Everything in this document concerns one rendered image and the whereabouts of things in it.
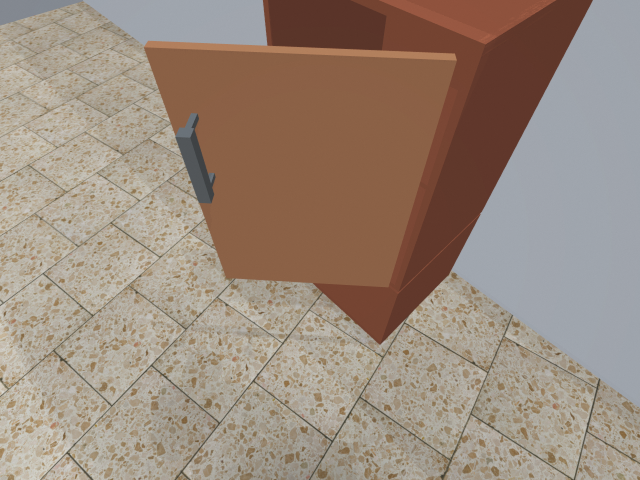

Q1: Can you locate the cupboard door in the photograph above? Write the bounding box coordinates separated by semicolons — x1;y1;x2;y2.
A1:
144;41;457;287

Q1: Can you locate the handle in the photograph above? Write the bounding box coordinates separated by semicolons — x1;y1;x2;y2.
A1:
175;113;215;203

